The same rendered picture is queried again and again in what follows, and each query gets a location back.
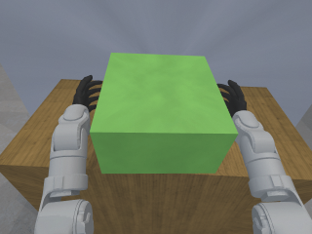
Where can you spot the robot right forearm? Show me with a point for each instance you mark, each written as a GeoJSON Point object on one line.
{"type": "Point", "coordinates": [268, 179]}

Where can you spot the right robot upper arm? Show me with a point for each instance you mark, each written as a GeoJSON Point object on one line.
{"type": "Point", "coordinates": [280, 218]}

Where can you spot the left robot hand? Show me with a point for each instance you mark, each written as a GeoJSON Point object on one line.
{"type": "Point", "coordinates": [83, 92]}

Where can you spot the left robot upper arm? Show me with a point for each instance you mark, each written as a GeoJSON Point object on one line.
{"type": "Point", "coordinates": [66, 217]}

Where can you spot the carton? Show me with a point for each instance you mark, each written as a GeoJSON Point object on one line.
{"type": "Point", "coordinates": [160, 114]}

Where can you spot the right robot hand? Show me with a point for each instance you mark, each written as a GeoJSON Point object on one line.
{"type": "Point", "coordinates": [236, 99]}

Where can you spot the pedestal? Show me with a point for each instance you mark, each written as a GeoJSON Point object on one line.
{"type": "Point", "coordinates": [218, 203]}

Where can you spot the robot left forearm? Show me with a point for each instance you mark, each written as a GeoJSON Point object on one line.
{"type": "Point", "coordinates": [68, 154]}

